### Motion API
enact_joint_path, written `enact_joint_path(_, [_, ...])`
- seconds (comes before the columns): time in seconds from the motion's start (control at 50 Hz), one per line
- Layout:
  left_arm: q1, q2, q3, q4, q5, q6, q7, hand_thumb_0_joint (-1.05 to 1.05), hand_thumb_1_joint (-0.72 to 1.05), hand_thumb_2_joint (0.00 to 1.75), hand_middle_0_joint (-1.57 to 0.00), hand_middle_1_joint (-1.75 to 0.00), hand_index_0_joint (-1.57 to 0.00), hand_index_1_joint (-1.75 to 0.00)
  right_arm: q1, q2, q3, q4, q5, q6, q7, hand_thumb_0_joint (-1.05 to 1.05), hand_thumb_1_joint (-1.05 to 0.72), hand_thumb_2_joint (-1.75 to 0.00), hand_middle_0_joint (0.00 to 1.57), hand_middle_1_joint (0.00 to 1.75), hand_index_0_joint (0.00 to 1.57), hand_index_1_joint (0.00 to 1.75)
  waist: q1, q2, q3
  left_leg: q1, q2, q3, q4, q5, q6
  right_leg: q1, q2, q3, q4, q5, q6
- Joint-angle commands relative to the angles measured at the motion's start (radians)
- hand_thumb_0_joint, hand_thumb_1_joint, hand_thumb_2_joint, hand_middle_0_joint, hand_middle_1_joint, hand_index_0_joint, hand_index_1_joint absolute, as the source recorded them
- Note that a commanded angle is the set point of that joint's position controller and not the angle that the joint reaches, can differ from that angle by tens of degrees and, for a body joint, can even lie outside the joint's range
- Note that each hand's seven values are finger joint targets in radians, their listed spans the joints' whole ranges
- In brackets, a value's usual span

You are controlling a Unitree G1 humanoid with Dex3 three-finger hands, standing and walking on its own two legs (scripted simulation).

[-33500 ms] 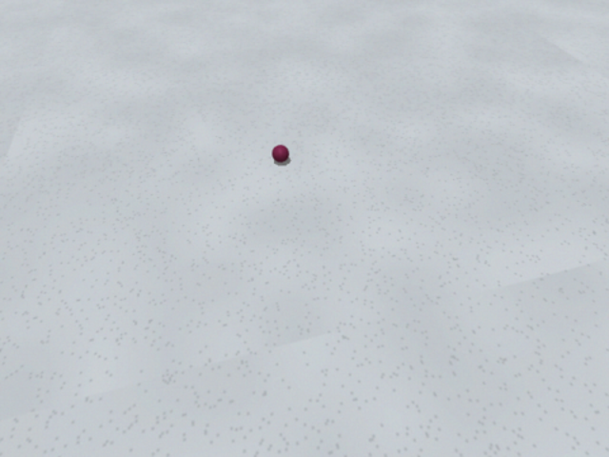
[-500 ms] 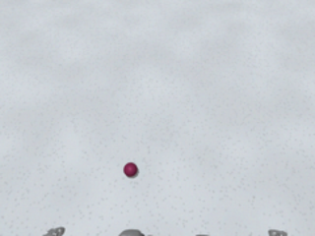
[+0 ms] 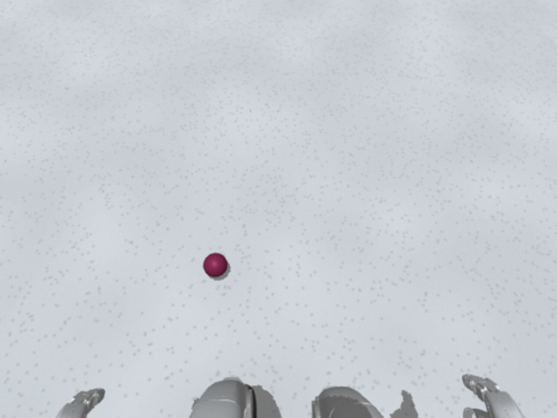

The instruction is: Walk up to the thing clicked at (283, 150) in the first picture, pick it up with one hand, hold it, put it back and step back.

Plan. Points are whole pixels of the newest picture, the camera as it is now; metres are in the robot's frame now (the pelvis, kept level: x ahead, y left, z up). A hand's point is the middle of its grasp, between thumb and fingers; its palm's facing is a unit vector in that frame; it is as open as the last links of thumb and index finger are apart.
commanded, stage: step back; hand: left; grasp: from above
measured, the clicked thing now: (215, 265) +0.59 +0.24 -0.71
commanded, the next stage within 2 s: none
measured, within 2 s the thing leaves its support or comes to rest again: neither
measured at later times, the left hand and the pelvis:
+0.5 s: hand out of the picture -0.02 +0.26 -0.14, palm faces +0.08 -0.92 -0.39, open 7.4 cm; pelvis -0.14 -0.01 +0.00, yaw +6 degrees
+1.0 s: hand out of the picture -0.26 +0.23 -0.13, palm faces +0.01 -0.91 -0.42, open 7.4 cm; pelvis -0.30 -0.05 +0.01, yaw +0 degrees
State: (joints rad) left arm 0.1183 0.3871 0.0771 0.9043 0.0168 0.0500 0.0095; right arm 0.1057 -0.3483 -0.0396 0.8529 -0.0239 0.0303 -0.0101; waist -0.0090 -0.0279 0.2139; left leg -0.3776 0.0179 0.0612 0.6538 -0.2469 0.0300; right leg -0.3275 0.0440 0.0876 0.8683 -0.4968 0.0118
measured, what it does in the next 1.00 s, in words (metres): walks backwards: right foot, then left foot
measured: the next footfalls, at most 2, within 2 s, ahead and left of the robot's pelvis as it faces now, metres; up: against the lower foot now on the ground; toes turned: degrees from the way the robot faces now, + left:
right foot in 0.04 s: +0.01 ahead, -0.12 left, +0.00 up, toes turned +3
left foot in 0.46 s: -0.12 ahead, +0.11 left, +0.00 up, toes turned +3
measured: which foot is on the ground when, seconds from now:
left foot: down 0.00-0.06, up 0.08-0.44, down 0.46-0.92, up 0.94-1.00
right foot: up 0.00-0.02, down 0.04-0.50, up 0.52-0.86, down 0.88-1.00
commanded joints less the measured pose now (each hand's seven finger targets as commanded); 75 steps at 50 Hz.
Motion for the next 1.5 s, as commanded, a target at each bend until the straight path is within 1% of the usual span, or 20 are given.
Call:
enact_joint_path(0.0, [0.159, 0.151, 0.052, -0.033, 0.005, -0.034, 0.008, 0.00, 0.90, 0.90, -0.20, -0.30, -0.20, -0.30, -0.022, -0.292, -0.080, -0.072, 0.010, -0.001, -0.013, 0.00, -0.90, -0.90, 0.20, 0.30, 0.20, 0.30, 0.042, 0.181, -0.322, 0.173, 0.201, -0.239, -0.070, 0.275, 0.146, 0.155, -0.027, -0.078, -0.406, 0.245, -0.037])
enact_joint_path(0.04, [0.145, 0.251, 0.078, -0.050, 0.028, -0.049, 0.012, 0.00, 0.90, 0.90, -0.20, -0.30, -0.20, -0.30, -0.023, -0.219, -0.056, -0.082, 0.031, 0.005, -0.009, 0.00, -0.90, -0.90, 0.20, 0.30, 0.20, 0.30, 0.031, -0.093, -0.291, -0.108, 0.019, -0.147, 0.142, -0.036, 0.018, 0.251, -0.228, 0.272, -0.482, 0.391, -0.112])
enact_joint_path(0.08, [0.021, 0.354, 0.096, -0.126, 0.029, -0.048, 0.013, 0.00, 0.90, 0.90, -0.20, -0.30, -0.20, -0.30, -0.028, -0.239, -0.071, -0.064, 0.019, 0.014, -0.028, 0.00, -0.90, -0.90, 0.20, 0.30, 0.20, 0.30, 0.056, -0.225, -0.179, -0.090, -0.109, -0.213, 0.517, -0.399, -0.037, -0.040, -0.474, 0.537, -0.563, 0.452, -0.352])
enact_joint_path(0.16, [-0.083, 0.203, 0.070, -0.162, 0.012, -0.050, 0.020, 0.00, 0.90, 0.90, -0.20, -0.30, -0.20, -0.30, 0.076, -0.219, -0.052, -0.002, 0.035, 0.006, -0.022, 0.00, -0.90, -0.90, 0.20, 0.30, 0.20, 0.30, -0.032, -0.104, -0.166, -0.122, -0.172, -0.255, 0.570, -0.218, -0.037, 0.049, -0.224, 0.130, -0.467, 0.614, -0.169])
enact_joint_path(0.32, [0.079, 0.191, 0.067, -0.178, 0.017, -0.039, 0.035, 0.00, 0.90, 0.90, -0.20, -0.30, -0.20, -0.30, 0.061, -0.214, -0.040, -0.047, 0.019, -0.011, -0.028, 0.00, -0.90, -0.90, 0.20, 0.30, 0.20, 0.30, 0.072, -0.134, -0.293, -0.132, -0.069, -0.168, 0.239, -0.297, -0.060, 0.380, -0.315, 0.166, -0.368, 0.783, -0.251])
enact_joint_path(0.42, [-0.013, 0.235, 0.063, -0.209, 0.001, -0.018, 0.023, 0.00, 0.90, 0.90, -0.20, -0.30, -0.20, -0.30, 0.197, -0.220, -0.060, 0.006, 0.006, -0.011, -0.009, 0.00, -0.90, -0.90, 0.20, 0.30, 0.20, 0.30, -0.009, -0.141, -0.315, 0.164, -0.053, -0.056, -0.136, -0.057, -0.010, 0.154, -0.267, 0.108, -0.308, 0.589, -0.171])
enact_joint_path(0.46, [-0.005, 0.190, 0.047, -0.222, -0.002, -0.011, 0.017, 0.00, 0.90, 0.90, -0.20, -0.30, -0.20, -0.30, 0.178, -0.288, -0.082, -0.010, -0.015, -0.015, -0.004, 0.00, -0.90, -0.90, 0.20, 0.30, 0.20, 0.30, -0.017, 0.079, -0.299, 0.235, 0.122, -0.318, -0.250, 0.069, 0.067, -0.048, -0.145, 0.050, -0.170, 0.296, -0.081])
enact_joint_path(0.5, [-0.075, 0.198, 0.067, -0.223, 0.003, -0.014, 0.034, 0.00, 0.90, 0.90, -0.20, -0.30, -0.20, -0.30, 0.081, -0.417, -0.104, -0.053, -0.023, -0.012, 0.004, 0.00, -0.90, -0.90, 0.20, 0.30, 0.20, 0.30, -0.064, 0.306, -0.216, 0.027, 0.395, -0.631, -0.367, 0.162, 0.289, -0.120, 0.056, 0.053, 0.236, -0.182, -0.020])
enact_joint_path(0.58, [0.070, 0.182, 0.066, -0.143, -0.015, -0.008, 0.022, 0.00, 0.90, 0.90, -0.20, -0.30, -0.20, -0.30, -0.071, -0.261, -0.060, -0.086, -0.023, -0.023, -0.013, 0.00, -0.90, -0.90, 0.20, 0.30, 0.20, 0.30, 0.062, 0.137, -0.171, 0.070, 0.202, -0.287, -0.289, 0.292, 0.163, -0.181, 0.088, 0.112, 0.439, 0.015, -0.037])
enact_joint_path(0.76, [0.091, 0.162, 0.051, -0.137, -0.002, -0.034, 0.013, 0.00, 0.90, 0.90, -0.20, -0.30, -0.20, -0.30, 0.052, -0.273, -0.081, -0.090, -0.009, -0.009, -0.011, 0.00, -0.90, -0.90, 0.20, 0.30, 0.20, 0.30, -0.029, 0.231, -0.283, 0.325, 0.216, -0.249, -0.166, 0.343, 0.217, -0.067, -0.019, -0.025, -0.071, -0.011, 0.033])
enact_joint_path(0.84, [0.262, 0.160, 0.051, -0.046, 0.005, -0.041, 0.009, 0.00, 0.90, 0.90, -0.20, -0.30, -0.20, -0.30, -0.030, -0.301, -0.089, -0.110, 0.006, 0.019, -0.006, 0.00, -0.90, -0.90, 0.20, 0.30, 0.20, 0.30, 0.046, 0.233, -0.336, 0.182, 0.192, -0.227, -0.106, 0.201, 0.142, 0.171, -0.019, -0.110, -0.450, 0.232, -0.018])
enact_joint_path(0.88, [0.238, 0.269, 0.079, -0.063, 0.034, -0.050, 0.009, 0.00, 0.90, 0.90, -0.20, -0.30, -0.20, -0.30, -0.033, -0.217, -0.064, -0.131, 0.022, 0.022, -0.002, 0.00, -0.90, -0.90, 0.20, 0.30, 0.20, 0.30, 0.042, -0.081, -0.265, -0.129, 0.007, -0.159, 0.110, -0.118, 0.014, 0.196, -0.238, 0.282, -0.496, 0.214, -0.105])
enact_joint_path(0.9, [0.138, 0.389, 0.104, -0.111, 0.032, -0.041, 0.007, 0.00, 0.90, 0.90, -0.20, -0.30, -0.20, -0.30, -0.086, -0.209, -0.069, -0.142, 0.022, 0.022, -0.018, 0.00, -0.90, -0.90, 0.20, 0.30, 0.20, 0.30, 0.087, -0.281, -0.194, -0.139, -0.123, -0.158, 0.336, -0.352, -0.036, -0.039, -0.436, 0.490, -0.593, 0.195, -0.280])
enact_joint_path(0.92, [0.048, 0.403, 0.105, -0.151, 0.029, -0.045, 0.014, 0.00, 0.90, 0.90, -0.20, -0.30, -0.20, -0.30, -0.061, -0.262, -0.090, -0.130, 0.014, 0.026, -0.026, 0.00, -0.90, -0.90, 0.20, 0.30, 0.20, 0.30, 0.067, -0.285, -0.117, -0.085, -0.067, -0.258, 0.519, -0.357, -0.050, -0.212, -0.508, 0.574, -0.651, 0.149, -0.336])
enact_joint_path(0.98, [-0.058, 0.228, 0.068, -0.168, 0.022, -0.051, 0.023, 0.00, 0.90, 0.90, -0.20, -0.30, -0.20, -0.30, 0.054, -0.230, -0.071, -0.051, 0.030, 0.015, -0.014, 0.00, -0.90, -0.90, 0.20, 0.30, 0.20, 0.30, -0.033, -0.079, -0.146, -0.105, -0.161, -0.255, 0.557, -0.211, -0.028, -0.030, -0.250, 0.109, -0.442, 0.557, -0.179])
enact_joint_path(1.14, [0.110, 0.215, 0.069, -0.166, 0.023, -0.026, 0.038, 0.00, 0.90, 0.90, -0.20, -0.30, -0.20, -0.30, 0.047, -0.182, -0.043, -0.076, 0.007, -0.014, -0.025, 0.00, -0.90, -0.90, 0.20, 0.30, 0.20, 0.30, 0.080, -0.176, -0.273, -0.105, -0.058, -0.112, 0.088, -0.280, -0.055, 0.356, -0.288, 0.117, -0.295, 0.787, -0.205])
enact_joint_path(1.22, [0.024, 0.213, 0.047, -0.201, 0.004, -0.002, 0.030, 0.00, 0.90, 0.90, -0.20, -0.30, -0.20, -0.30, 0.164, -0.232, -0.077, -0.021, -0.005, -0.010, -0.018, 0.00, -0.90, -0.90, 0.20, 0.30, 0.20, 0.30, 0.016, -0.099, -0.307, 0.192, -0.012, -0.131, -0.266, 0.090, -0.001, 0.115, -0.237, 0.091, -0.195, 0.578, -0.118])
enact_joint_path(1.28, [-0.059, 0.212, 0.057, -0.210, 0.001, -0.004, 0.046, 0.00, 0.90, 0.90, -0.20, -0.30, -0.20, -0.30, 0.057, -0.422, -0.106, -0.070, -0.019, -0.007, -0.004, 0.00, -0.90, -0.90, 0.20, 0.30, 0.20, 0.30, -0.039, 0.288, -0.246, 0.002, 0.410, -0.641, -0.344, 0.285, 0.306, -0.068, 0.016, 0.041, 0.300, -0.190, -0.019])
enact_joint_path(1.36, [0.068, 0.201, 0.056, -0.134, -0.016, 0.001, 0.025, 0.00, 0.90, 0.90, -0.20, -0.30, -0.20, -0.30, -0.062, -0.261, -0.062, -0.097, -0.024, -0.008, -0.015, 0.00, -0.90, -0.90, 0.20, 0.30, 0.20, 0.30, 0.064, 0.148, -0.201, 0.048, 0.194, -0.252, -0.247, 0.345, 0.177, -0.115, 0.062, 0.072, 0.435, 0.005, -0.031])
enact_joint_path(1.48, [0.073, 0.167, 0.031, -0.109, -0.002, -0.050, 0.016, 0.00, 0.90, 0.90, -0.20, -0.30, -0.20, -0.30, 0.044, -0.261, -0.076, -0.077, -0.017, 0.002, 0.002, 0.00, -0.90, -0.90, 0.20, 0.30, 0.20, 0.30, -0.021, 0.254, -0.276, 0.330, 0.193, -0.272, -0.204, 0.129, 0.197, -0.071, -0.034, -0.046, -0.139, -0.028, 0.010])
